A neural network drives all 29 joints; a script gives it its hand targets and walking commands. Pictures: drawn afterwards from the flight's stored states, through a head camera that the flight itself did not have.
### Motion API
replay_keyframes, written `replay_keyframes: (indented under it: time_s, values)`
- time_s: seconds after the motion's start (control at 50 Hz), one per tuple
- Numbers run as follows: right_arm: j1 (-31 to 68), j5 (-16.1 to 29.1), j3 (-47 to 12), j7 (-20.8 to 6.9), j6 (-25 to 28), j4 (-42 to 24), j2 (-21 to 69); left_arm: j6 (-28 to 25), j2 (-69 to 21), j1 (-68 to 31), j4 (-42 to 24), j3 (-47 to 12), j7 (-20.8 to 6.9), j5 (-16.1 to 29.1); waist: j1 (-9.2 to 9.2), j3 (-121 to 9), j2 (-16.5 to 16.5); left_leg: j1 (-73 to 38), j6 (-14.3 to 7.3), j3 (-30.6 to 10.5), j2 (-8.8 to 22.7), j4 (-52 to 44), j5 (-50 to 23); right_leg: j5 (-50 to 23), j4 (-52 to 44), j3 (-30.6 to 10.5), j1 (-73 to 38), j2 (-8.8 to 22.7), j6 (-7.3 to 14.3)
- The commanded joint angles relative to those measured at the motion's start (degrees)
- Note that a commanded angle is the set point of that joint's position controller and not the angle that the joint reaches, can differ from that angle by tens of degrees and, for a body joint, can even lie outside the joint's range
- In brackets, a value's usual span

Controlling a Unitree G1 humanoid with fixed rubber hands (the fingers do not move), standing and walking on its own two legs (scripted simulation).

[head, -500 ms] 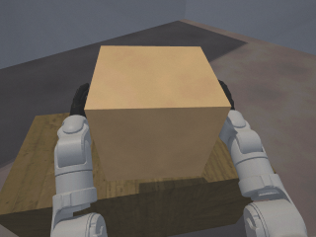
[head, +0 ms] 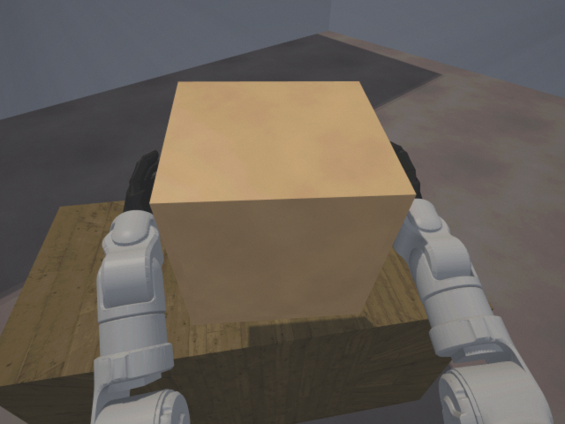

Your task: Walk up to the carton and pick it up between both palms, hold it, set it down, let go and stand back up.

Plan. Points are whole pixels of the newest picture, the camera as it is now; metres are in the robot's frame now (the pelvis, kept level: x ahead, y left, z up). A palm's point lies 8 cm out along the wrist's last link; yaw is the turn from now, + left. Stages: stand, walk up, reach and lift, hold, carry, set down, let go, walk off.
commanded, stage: set down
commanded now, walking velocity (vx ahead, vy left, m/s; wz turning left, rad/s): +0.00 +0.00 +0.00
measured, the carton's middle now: (274, 204) +0.39 +0.01 +0.14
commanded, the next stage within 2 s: none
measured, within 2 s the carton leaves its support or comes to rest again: neither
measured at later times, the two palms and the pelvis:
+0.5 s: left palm (155, 222) +0.37 +0.18 +0.14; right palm (392, 215) +0.37 -0.17 +0.13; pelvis +0.01 -0.01 +0.00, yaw +1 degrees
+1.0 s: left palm (166, 225) +0.39 +0.17 +0.11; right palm (388, 218) +0.39 -0.18 +0.10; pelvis +0.02 -0.01 +0.00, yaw +0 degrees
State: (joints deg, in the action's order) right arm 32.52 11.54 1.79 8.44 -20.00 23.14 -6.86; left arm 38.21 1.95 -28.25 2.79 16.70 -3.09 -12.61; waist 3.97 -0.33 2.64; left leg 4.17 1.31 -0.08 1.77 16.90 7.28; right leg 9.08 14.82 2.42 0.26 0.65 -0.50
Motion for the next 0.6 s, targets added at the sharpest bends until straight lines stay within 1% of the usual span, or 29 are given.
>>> replay_keyframes:
  time_s: [0.0, 0.04, 0.12, 0.16, 0.2, 0.26, 0.32, 0.42, 0.48, 0.58]
  values:
    - [42.8, 3.7, -19.6, -7.7, 5.7, -18.8, 28.7, -5.3, -25.7, -36.6, -8.0, -27.5, -8.3, 8.3, -0.08, -23.4, -4.5, -12.7, 1.2, 2.0, -4.4, 0.9, -13.0, -12.2, -1.0, 2.6, 0.2, -3.9, -1.3]
    - [42.4, 1.2, -17.9, -8.2, 8.2, -17.3, 28.4, -7.3, -25.3, -35.7, -5.4, -26.1, -9.0, 7.0, -0.43, -22.2, -4.3, -12.7, 1.0, 2.5, -4.3, 0.1, -10.5, -10.4, -1.2, 3.1, 0.1, -3.6, -1.3]
    - [40.0, -6.0, -13.5, -9.8, 14.9, -11.1, 28.1, -12.0, -24.6, -32.7, 1.6, -22.0, -10.5, 3.0, -1.35, -17.3, -3.4, -10.2, 0.0, 3.7, -3.7, -2.3, -5.2, -5.5, -1.8, 3.9, -0.6, -2.6, -1.3]
    - [39.0, -8.5, -12.0, -10.2, 17.8, -9.1, 28.0, -13.6, -24.4, -31.6, 3.9, -20.6, -10.8, 1.7, -1.63, -15.8, -2.7, -8.9, -0.2, 4.3, -3.5, -2.7, -4.7, -5.0, -1.8, 4.2, -1.4, -2.3, -1.5]
    - [38.6, -10.0, -11.4, -10.2, 20.1, -7.8, 27.7, -14.9, -24.4, -31.2, 5.5, -20.2, -10.9, 1.2, -1.72, -15.2, -2.2, -8.2, -0.3, 4.7, -3.4, -2.7, -5.3, -5.8, -1.7, 4.5, -2.2, -2.1, -1.6]
    - [39.1, -10.6, -11.8, -9.8, 22.8, -7.7, 27.4, -16.5, -25.2, -31.6, 6.5, -21.6, -10.3, 1.8, -1.58, -16.7, -1.8, -8.5, 0.1, 4.9, -3.4, -1.9, -7.9, -8.5, -1.3, 4.9, -3.1, -2.3, -1.7]
    - [40.1, -10.2, -13.1, -9.5, 25.2, -8.5, 27.4, -18.5, -26.6, -32.7, 6.4, -24.7, -9.0, 3.3, -1.36, -20.3, -2.2, -10.1, 0.7, 4.6, -3.4, -0.5, -11.9, -12.3, -0.6, 5.2, -3.5, -2.6, -1.5]
    - [39.8, -9.3, -15.2, -9.4, 27.3, -8.1, 27.8, -21.7, -28.0, -34.0, 5.8, -28.2, -6.8, 4.6, -1.39, -24.5, -2.9, -12.0, 1.5, 3.7, -3.3, 1.1, -17.0, -17.5, 0.1, 4.8, -3.8, -2.8, -1.5]
    - [39.2, -9.0, -15.7, -9.4, 27.5, -6.9, 28.1, -22.6, -28.1, -33.9, 6.0, -28.3, -6.2, 4.5, -1.78, -25.4, -3.2, -11.6, 1.6, 3.5, -3.4, 1.4, -18.4, -19.9, 0.3, 4.3, -4.5, -2.7, -1.7]
    - [38.1, -9.1, -15.0, -9.6, 27.5, -4.1, 28.2, -23.1, -27.7, -32.8, 7.7, -26.4, -5.9, 3.4, -2.58, -24.9, -3.2, -9.9, 1.5, 3.6, -3.5, 1.2, -18.5, -22.1, 0.7, 3.8, -5.8, -2.4, -1.9]
